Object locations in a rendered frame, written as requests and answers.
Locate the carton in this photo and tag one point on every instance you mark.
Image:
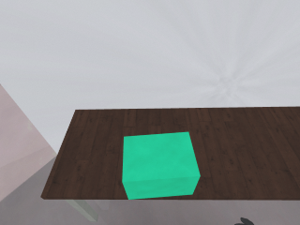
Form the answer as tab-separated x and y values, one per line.
159	165

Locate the table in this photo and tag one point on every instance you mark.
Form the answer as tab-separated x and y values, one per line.
242	153

